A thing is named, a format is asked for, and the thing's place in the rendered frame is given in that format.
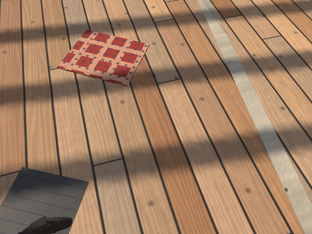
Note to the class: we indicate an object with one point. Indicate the robot left hand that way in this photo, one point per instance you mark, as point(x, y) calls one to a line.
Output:
point(49, 225)

